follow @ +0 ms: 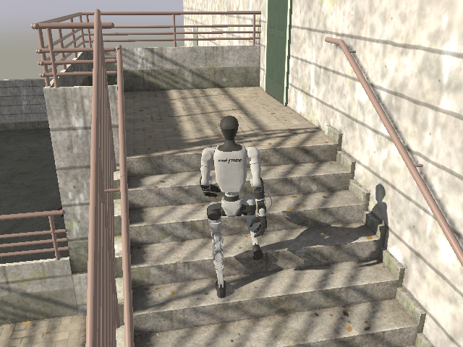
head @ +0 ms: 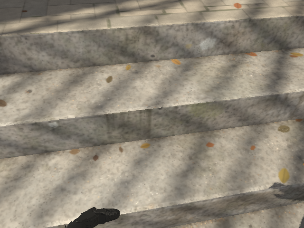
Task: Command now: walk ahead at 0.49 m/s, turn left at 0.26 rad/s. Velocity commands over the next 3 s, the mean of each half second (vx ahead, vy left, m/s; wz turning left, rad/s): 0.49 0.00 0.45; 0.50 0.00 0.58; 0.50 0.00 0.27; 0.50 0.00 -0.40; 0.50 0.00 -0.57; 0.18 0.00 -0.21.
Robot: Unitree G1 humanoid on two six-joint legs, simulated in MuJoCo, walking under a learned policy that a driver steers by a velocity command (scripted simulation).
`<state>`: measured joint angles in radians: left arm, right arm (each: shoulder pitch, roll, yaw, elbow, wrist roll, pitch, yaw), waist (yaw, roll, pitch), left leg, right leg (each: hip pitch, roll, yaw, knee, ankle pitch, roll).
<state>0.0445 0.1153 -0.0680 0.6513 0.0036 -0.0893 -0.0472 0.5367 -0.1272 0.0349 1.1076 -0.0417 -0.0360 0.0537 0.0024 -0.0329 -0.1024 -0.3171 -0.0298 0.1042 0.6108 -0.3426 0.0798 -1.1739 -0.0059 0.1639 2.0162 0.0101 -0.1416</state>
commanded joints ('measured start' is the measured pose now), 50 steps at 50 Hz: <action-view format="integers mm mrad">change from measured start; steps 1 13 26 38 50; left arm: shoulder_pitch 12 123 142 483 149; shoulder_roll -53 210 31 303 -40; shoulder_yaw -41 64 44 113 3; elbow -27 -140 295 339 -50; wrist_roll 22 -8 74 -6 25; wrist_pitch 12 -40 19 37 -47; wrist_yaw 20 31 29 111 7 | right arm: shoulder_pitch -117 -27 -309 -740 -204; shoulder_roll -39 -292 34 -36 -39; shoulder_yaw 14 -83 13 24 -32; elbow -101 -115 -441 -678 -276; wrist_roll -1 18 57 58 10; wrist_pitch -41 -30 26 1 -18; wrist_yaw -7 -90 -30 16 -6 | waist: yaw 54 274 -125 -18 90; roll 72 441 -13 -116 29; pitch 131 -249 171 59 72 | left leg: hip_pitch -234 289 -804 -382 -37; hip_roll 167 232 18 32 88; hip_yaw -231 -263 -189 219 -443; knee -331 -78 1460 783 -159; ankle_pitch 74 1842 412 -86 113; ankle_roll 146 84 38 80 50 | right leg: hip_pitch -31 868 633 1044 20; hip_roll -67 -3 -269 -309 -54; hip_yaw -237 -158 -323 -500 -69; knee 67 -942 -1721 -1884 158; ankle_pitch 72 -502 -212 952 -98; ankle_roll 88 6 39 -17 -13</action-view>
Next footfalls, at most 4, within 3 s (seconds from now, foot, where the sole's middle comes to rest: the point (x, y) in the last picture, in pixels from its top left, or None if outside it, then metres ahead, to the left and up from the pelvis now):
0.26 right None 0.37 -0.15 -0.59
0.80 left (91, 185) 0.58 0.24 -0.42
1.34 right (77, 89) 0.90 0.32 -0.25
1.78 left None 0.90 0.62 -0.08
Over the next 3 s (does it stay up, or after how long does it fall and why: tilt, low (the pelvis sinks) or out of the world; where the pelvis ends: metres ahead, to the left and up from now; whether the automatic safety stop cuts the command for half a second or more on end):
stays up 1.42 0.84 0.68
